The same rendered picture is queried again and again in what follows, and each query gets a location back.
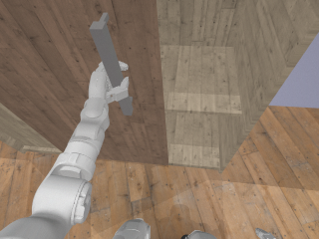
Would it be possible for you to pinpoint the robot right hand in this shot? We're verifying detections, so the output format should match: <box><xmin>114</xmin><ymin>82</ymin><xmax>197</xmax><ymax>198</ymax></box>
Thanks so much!
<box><xmin>255</xmin><ymin>228</ymin><xmax>276</xmax><ymax>239</ymax></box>

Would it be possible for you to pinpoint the left robot thigh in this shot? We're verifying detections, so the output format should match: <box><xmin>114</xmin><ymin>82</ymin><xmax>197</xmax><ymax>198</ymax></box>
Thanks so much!
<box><xmin>113</xmin><ymin>219</ymin><xmax>151</xmax><ymax>239</ymax></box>

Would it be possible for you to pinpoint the left robot upper arm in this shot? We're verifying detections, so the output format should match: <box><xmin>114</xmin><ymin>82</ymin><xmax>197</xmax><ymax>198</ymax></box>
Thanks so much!
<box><xmin>0</xmin><ymin>174</ymin><xmax>92</xmax><ymax>239</ymax></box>

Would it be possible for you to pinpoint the handle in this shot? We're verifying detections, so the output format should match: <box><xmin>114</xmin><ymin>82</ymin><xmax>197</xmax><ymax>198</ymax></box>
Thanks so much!
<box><xmin>89</xmin><ymin>12</ymin><xmax>134</xmax><ymax>116</ymax></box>

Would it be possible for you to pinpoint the robot left forearm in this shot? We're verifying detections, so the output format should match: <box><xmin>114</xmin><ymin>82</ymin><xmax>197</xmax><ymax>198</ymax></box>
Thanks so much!
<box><xmin>32</xmin><ymin>97</ymin><xmax>110</xmax><ymax>213</ymax></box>

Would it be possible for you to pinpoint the robot left hand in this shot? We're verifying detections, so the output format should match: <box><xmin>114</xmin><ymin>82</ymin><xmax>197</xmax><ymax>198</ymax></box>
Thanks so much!
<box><xmin>88</xmin><ymin>61</ymin><xmax>130</xmax><ymax>104</ymax></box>

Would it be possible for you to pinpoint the wardrobe door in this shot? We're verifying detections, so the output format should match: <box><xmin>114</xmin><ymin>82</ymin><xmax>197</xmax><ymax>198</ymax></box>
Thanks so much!
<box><xmin>0</xmin><ymin>0</ymin><xmax>168</xmax><ymax>165</ymax></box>
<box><xmin>0</xmin><ymin>103</ymin><xmax>57</xmax><ymax>148</ymax></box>

